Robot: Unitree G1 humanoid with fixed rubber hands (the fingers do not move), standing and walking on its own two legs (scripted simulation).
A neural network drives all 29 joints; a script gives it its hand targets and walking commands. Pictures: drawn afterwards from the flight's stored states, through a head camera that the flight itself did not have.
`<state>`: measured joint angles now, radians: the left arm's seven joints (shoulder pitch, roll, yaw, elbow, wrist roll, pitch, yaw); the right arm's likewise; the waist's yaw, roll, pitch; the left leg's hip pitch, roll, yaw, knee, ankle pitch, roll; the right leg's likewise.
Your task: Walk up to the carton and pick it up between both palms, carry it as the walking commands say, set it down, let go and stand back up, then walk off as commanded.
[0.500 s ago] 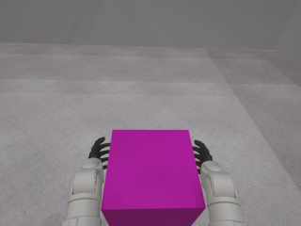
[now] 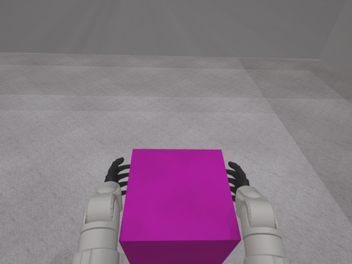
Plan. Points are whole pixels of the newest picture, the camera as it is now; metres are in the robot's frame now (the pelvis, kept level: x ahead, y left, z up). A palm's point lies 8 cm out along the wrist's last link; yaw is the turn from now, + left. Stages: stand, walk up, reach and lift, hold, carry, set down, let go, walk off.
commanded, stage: carry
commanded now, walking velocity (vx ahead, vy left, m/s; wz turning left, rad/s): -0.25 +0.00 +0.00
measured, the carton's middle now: (176, 212) +0.26 +0.01 -0.01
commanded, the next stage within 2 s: none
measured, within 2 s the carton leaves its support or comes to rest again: neither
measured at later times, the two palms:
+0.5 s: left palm (108, 198) +0.23 +0.15 +0.10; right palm (257, 203) +0.22 -0.15 +0.10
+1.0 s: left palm (102, 215) +0.20 +0.16 +0.07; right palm (252, 216) +0.21 -0.14 +0.08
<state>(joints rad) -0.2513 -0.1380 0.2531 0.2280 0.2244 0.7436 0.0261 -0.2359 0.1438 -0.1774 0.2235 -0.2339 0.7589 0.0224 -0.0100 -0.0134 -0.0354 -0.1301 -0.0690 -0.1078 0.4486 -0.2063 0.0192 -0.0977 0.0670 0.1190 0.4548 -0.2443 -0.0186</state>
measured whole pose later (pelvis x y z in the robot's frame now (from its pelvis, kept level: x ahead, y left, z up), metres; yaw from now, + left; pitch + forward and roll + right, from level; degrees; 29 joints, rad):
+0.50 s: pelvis -0.03 +0.00 -0.01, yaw -1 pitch +1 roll +0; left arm -0.19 -0.10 0.13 -0.16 0.08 1.17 0.10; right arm -0.19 0.12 -0.11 -0.18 -0.12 1.17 -0.08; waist -0.01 -0.01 -0.22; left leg -0.38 -0.04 -0.03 0.56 -0.20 0.01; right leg -0.36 0.04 0.06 0.59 -0.24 -0.01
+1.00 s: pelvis -0.06 +0.00 -0.02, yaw +0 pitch +2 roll +0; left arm -0.20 -0.10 0.13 -0.19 0.08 1.22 0.10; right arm -0.20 0.12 -0.11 -0.21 -0.12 1.20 -0.07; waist 0.00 0.00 -0.15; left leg -0.45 -0.01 0.01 0.57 -0.15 0.02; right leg -0.43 0.01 0.00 0.60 -0.21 0.00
